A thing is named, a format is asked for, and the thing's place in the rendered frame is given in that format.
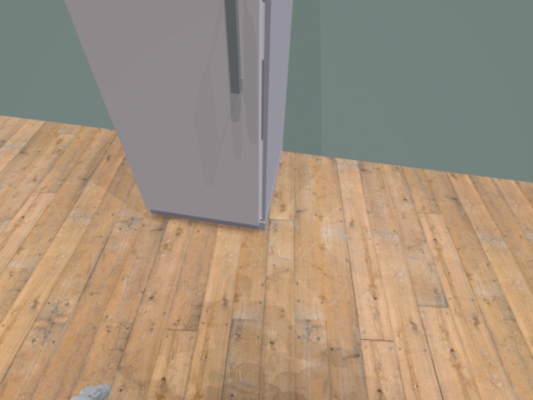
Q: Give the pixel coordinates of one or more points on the handle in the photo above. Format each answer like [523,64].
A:
[233,44]

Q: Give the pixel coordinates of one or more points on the fridge door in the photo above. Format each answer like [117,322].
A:
[162,68]

